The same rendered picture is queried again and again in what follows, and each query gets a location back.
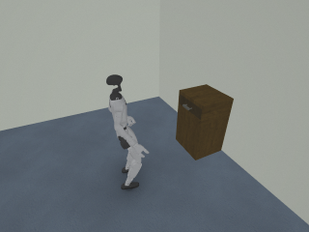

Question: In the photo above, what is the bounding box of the right robot hand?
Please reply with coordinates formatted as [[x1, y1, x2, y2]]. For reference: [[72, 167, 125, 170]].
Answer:
[[134, 144, 149, 158]]

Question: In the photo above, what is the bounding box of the handle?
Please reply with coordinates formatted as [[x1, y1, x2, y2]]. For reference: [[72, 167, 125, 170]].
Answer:
[[183, 104, 192, 110]]

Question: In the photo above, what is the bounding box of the cabinet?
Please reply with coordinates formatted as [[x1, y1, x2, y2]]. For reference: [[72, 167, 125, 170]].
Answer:
[[176, 84, 234, 160]]

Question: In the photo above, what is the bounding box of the drawer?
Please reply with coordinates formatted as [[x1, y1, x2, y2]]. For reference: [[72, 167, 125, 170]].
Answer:
[[180, 95, 203, 120]]

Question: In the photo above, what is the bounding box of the robot shin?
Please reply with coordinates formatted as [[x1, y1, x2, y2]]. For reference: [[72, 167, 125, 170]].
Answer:
[[126, 152, 134, 170], [126, 162, 142, 186]]

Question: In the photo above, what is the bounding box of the right robot upper arm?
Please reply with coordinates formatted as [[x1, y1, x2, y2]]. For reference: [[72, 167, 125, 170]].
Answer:
[[114, 101, 124, 131]]

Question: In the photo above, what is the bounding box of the left robot hand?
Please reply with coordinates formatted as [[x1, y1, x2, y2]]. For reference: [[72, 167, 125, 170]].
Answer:
[[127, 116, 136, 127]]

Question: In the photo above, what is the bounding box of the right robot shin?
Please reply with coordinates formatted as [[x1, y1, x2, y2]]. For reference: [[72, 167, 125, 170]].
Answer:
[[126, 162, 142, 186]]

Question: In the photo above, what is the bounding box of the left robot shin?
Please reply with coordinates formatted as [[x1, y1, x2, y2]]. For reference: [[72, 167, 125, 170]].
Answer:
[[126, 152, 134, 170]]

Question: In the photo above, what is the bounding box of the right robot forearm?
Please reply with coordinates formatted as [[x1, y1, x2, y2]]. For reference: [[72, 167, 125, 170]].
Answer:
[[116, 126, 138, 148]]

